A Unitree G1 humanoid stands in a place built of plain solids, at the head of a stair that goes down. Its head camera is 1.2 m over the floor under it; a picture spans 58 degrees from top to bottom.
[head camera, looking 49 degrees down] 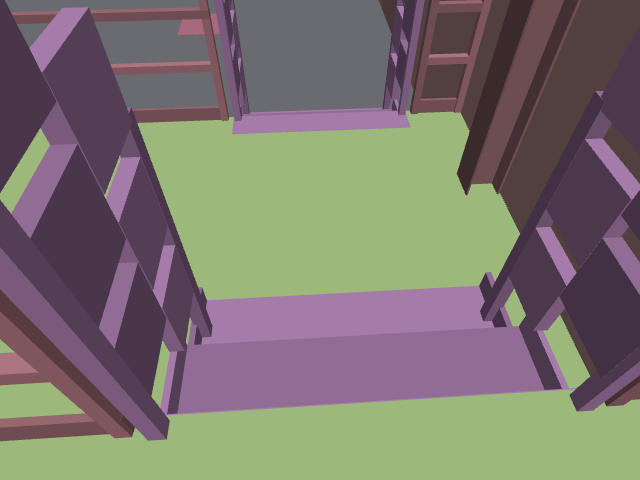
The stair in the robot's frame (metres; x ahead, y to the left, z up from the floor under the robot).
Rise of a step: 0.18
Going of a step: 0.30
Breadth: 1.22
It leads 4 degrees to the left of straight ahead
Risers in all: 3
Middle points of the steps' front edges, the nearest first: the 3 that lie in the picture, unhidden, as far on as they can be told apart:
0.45 -0.14 0.00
0.75 -0.13 -0.18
1.05 -0.11 -0.35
